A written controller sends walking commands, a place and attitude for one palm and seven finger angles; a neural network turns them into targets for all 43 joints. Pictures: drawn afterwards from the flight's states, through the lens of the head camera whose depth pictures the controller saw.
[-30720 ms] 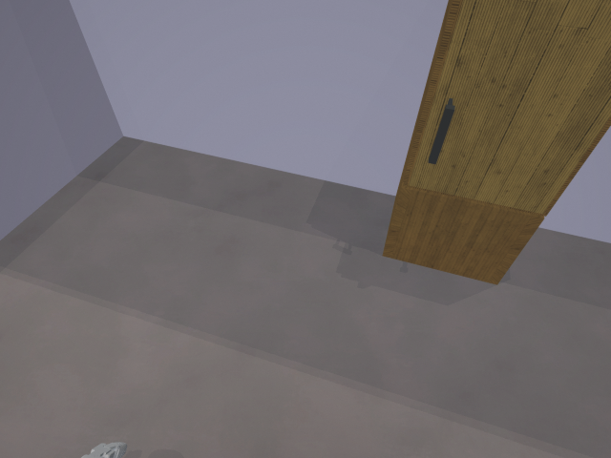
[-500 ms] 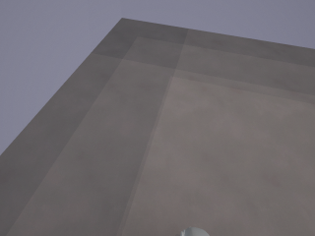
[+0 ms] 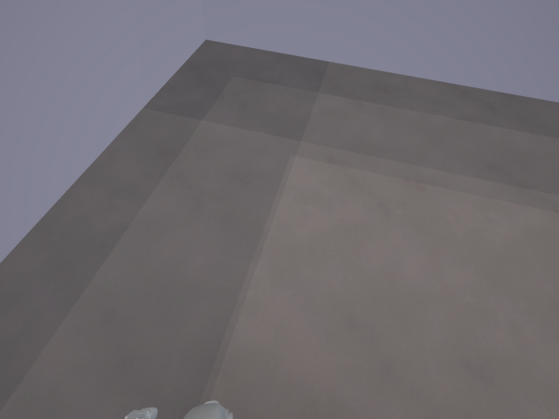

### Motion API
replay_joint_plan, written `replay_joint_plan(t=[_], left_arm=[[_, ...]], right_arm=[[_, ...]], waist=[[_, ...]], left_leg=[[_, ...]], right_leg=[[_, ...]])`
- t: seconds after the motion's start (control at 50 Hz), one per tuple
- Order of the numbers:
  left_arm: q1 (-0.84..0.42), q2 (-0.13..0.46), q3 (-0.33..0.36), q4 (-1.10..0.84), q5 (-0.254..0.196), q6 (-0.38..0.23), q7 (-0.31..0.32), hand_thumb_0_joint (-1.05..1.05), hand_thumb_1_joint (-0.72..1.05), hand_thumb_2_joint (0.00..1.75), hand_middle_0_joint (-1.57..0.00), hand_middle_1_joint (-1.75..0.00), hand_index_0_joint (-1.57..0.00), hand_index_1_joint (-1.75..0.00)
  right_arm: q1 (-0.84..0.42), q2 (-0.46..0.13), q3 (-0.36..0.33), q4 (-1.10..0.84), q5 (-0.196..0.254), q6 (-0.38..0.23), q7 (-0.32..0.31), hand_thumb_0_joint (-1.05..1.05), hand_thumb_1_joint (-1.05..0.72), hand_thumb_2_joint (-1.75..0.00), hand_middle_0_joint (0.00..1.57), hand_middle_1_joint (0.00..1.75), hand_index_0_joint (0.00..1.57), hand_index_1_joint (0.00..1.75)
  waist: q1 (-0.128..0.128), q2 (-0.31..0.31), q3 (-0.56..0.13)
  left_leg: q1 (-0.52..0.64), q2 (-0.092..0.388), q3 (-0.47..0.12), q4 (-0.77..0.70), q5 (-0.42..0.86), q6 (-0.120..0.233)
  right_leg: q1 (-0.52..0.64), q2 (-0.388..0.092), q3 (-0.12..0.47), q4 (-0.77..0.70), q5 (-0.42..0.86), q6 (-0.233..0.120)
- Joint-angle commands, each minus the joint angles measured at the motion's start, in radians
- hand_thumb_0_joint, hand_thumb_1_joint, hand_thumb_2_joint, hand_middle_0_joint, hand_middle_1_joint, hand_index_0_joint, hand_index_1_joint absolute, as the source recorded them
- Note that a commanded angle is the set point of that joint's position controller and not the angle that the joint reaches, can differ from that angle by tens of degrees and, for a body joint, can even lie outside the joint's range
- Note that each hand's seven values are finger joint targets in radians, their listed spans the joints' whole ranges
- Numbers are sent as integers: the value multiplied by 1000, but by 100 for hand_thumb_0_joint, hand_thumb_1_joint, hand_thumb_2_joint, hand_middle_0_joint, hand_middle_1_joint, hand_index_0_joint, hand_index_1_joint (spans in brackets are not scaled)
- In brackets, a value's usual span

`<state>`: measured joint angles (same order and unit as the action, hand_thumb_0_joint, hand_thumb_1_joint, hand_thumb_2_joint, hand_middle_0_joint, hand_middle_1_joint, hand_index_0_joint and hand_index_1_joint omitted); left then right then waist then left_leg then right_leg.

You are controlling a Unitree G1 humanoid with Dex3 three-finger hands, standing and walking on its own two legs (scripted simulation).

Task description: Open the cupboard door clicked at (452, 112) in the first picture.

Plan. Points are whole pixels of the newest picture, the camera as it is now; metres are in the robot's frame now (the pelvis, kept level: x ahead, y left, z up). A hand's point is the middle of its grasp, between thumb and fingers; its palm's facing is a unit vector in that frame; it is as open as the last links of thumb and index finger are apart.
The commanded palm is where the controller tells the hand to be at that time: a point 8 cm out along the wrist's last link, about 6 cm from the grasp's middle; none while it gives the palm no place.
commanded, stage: turn to face it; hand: left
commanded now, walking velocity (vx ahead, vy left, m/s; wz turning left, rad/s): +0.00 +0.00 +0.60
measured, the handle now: out of the picture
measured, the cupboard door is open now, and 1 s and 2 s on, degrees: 42 42 42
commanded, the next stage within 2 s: none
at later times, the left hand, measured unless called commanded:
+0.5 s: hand out of the picture +0.08 +0.18 -0.16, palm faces +0.28 -0.91 -0.31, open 7.3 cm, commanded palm none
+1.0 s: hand out of the picture +0.00 +0.15 -0.17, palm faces +0.58 -0.77 -0.27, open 7.3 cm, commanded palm none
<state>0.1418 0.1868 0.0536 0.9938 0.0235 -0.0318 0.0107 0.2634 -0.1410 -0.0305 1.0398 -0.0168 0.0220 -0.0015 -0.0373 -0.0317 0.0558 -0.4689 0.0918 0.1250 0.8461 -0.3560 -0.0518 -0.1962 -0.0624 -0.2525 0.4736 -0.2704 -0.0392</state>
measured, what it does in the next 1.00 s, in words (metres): steps on the spot, turning left: left foot, then right foot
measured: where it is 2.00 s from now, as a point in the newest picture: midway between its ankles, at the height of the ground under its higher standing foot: outside the picture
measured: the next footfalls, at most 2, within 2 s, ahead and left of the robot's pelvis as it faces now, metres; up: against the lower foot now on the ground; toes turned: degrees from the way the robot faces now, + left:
left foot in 0.08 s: +0.11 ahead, +0.12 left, +0.00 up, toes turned +11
right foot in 0.42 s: +0.12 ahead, -0.16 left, +0.00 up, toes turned +12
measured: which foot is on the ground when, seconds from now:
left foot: up 0.00-0.06, down 0.08-0.42, up 0.44-0.76, down 0.78-1.00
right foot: down 0.00-0.08, up 0.10-0.40, down 0.42-0.78, up 0.80-1.00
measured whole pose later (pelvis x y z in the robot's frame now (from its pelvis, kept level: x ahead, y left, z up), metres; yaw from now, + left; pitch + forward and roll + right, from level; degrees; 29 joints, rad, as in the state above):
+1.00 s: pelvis +0.05 -0.08 -0.01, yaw +35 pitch +1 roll +0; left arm 0.15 0.26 0.07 0.90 0.02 0.06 0.00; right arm 0.13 -0.23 -0.04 0.89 -0.03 0.04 0.00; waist 0.01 -0.01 0.12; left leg -0.32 0.01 -0.04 0.56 -0.25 -0.01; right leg -0.45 -0.07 -0.02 0.96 -0.46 0.08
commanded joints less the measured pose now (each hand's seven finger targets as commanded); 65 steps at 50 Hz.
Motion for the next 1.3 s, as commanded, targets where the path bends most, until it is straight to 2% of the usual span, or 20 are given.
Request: replay_joint_plan(t=[0.0, 0.02, 0.06, 0.1, 0.18, 0.36, 0.38, 0.4, 0.42, 0.48, 0.66, 0.72, 0.74, 0.76, 0.78, 0.88, 1.02, 1.08, 1.16, 1.28], left_arm=[[53, 146, 38, -47, -7, 3, 11, 0, 90, 90, -20, -30, -20, -30], [53, 142, 39, -53, -11, 11, 11, 0, 90, 90, -20, -30, -20, -30], [42, 75, 20, -108, -22, 28, 6, 0, 90, 90, -20, -30, -20, -30], [-36, 105, 31, -158, -7, 40, 4, 0, 90, 90, -20, -30, -20, -30], [-4, 109, 35, -119, -4, 47, -3, 0, 90, 90, -20, -30, -20, -30], [111, 134, 36, -128, -13, 49, 1, 0, 90, 90, -20, -30, -20, -30], [166, 182, 49, -121, -5, 40, 7, 0, 90, 90, -20, -30, -20, -30], [173, 291, 69, -126, 12, 33, 16, 0, 90, 90, -20, -30, -20, -30], [139, 305, 59, -149, 5, 34, 21, 0, 90, 90, -20, -30, -20, -30], [4, 203, 37, -184, 1, 32, 22, 0, 90, 90, -20, -30, -20, -30], [148, 249, 52, -142, 8, 23, 16, 0, 90, 90, -20, -30, -20, -30], [109, 251, 58, -149, -6, 27, 9, 0, 90, 90, -20, -30, -20, -30], [96, 225, 53, -164, -12, 31, 6, 0, 90, 90, -20, -30, -20, -30], [61, 156, 31, -204, -16, 36, -1, 0, 90, 90, -20, -30, -20, -30], [-19, 162, 24, -233, -8, 50, 6, 0, 90, 90, -20, -30, -20, -30], [18, 163, 36, -182, -6, 65, -4, 0, 90, 90, -20, -30, -20, -30], [128, 158, 40, -158, -13, 53, -6, 0, 90, 90, -20, -30, -20, -30], [163, 326, 66, -177, 6, 34, 16, 0, 90, 90, -20, -30, -20, -30], [-17, 209, 37, -224, 4, 39, 20, 0, 90, 90, -20, -30, -20, -30], [106, 260, 56, -182, 8, 32, 16, 0, 90, 90, -20, -30, -20, -30]], right_arm=[[58, -74, -19, -67, -4, -13, 12, 0, -90, -90, 20, 30, 20, 30], [100, -106, -28, -57, -7, -15, 12, 0, -90, -90, 20, 30, 20, 30], [172, -277, -66, -72, -17, -22, -4, 0, -90, -90, 20, 30, 20, 30], [127, -292, -71, -104, -19, -14, -21, 0, -90, -90, 20, 30, 20, 30], [13, -249, -52, -137, -11, -32, -31, 0, -90, -90, 20, 30, 20, 30], [-121, -299, -88, -197, -4, 6, -11, 0, -90, -90, 20, 30, 20, 30], [-150, -257, -86, -216, 3, 11, -7, 0, -90, -90, 20, 30, 20, 30], [-152, -175, -76, -245, 8, 12, 0, 0, -90, -90, 20, 30, 20, 30], [-189, -222, -81, -255, 1, 12, 7, 0, -90, -90, 20, 30, 20, 30], [-142, -197, -80, -208, -5, 34, 21, 0, -90, -90, 20, 30, 20, 30], [-223, -149, -46, -239, 10, 17, 32, 0, -90, -90, 20, 30, 20, 30], [-132, -191, -53, -219, 6, 10, 26, 0, -90, -90, 20, 30, 20, 30], [-62, -257, -69, -201, 1, 2, 22, 0, -90, -90, 20, 30, 20, 30], [4, -368, -100, -199, -6, -1, 16, 0, -90, -90, 20, 30, 20, 30], [64, -397, -105, -171, -6, 9, 5, 0, -90, -90, 20, 30, 20, 30], [-118, -307, -73, -217, -9, -4, -18, 0, -90, -90, 20, 30, 20, 30], [-194, -319, -88, -238, -6, 15, -8, 0, -90, -90, 20, 30, 20, 30], [-219, -226, -79, -282, 4, 16, 8, 0, -90, -90, 20, 30, 20, 30], [-133, -202, -78, -218, -1, 38, 28, 0, -90, -90, 20, 30, 20, 30], [-181, -151, -50, -228, 9, 16, 33, 0, -90, -90, 20, 30, 20, 30]], waist=[[13, -57, -72], [-11, 2, -97], [-47, 421, -128], [-32, 188, -83], [17, 190, -145], [68, 187, -129], [98, 43, -127], [107, -297, -89], [107, -289, -59], [17, -197, -28], [89, -187, -112], [30, -132, -141], [-12, 12, -190], [-54, 322, -201], [-80, 272, -189], [18, 246, -118], [82, 165, -98], [124, -294, -80], [15, -253, -52], [76, -142, -98]], left_leg=[[141, -8, 3, -239, 129, 13], [253, -9, -14, -319, 244, 23], [391, 340, -525, -484, 727, 245], [265, 348, -550, -534, 403, 301], [307, 193, -367, -481, 559, 206], [90, 89, -370, -415, 243, 156], [-30, 5, -312, -301, 84, 97], [-211, -151, -124, -34, -164, 4], [-178, -106, -159, 219, -268, 14], [-137, -52, -148, 392, -107, 0], [33, -89, -8, -136, -95, -6], [245, -90, -15, -357, 106, 18], [434, 11, -131, -430, 303, 61], [575, 292, -504, -453, 666, 201], [539, 359, -546, -442, 819, 305], [333, 156, -352, -457, 541, 211], [69, 73, -381, -395, 206, 155], [-157, -123, -166, 230, -281, 19], [-85, -48, -131, 358, -113, -2], [67, -88, -14, -138, -93, -6]], right_leg=[[24, -266, 76, -13, 358, -46], [-33, -245, 53, 89, 277, -11], [-342, -31, 69, 521, -420, 114], [-374, -41, 232, 687, -328, 96], [-373, -21, 258, 677, -159, 117], [14, 55, 197, 68, -34, 102], [129, -45, 287, -127, -43, 76], [169, -341, 613, -266, -72, -32], [14, -455, 664, -272, 20, -110], [-49, -287, 389, -171, 190, -86], [191, -295, 213, -3, 636, -69], [81, -274, 141, 118, 542, 0], [-74, -235, 94, 268, 360, 54], [-373, -80, 73, 499, -288, 135], [-443, -58, 196, 629, -401, 127], [-356, -35, 255, 622, -182, 127], [34, 49, 182, 102, -26, 110], [59, -448, 680, -263, -16, -103], [-39, -271, 318, -165, 143, -70], [111, -293, 219, -8, 442, -63]])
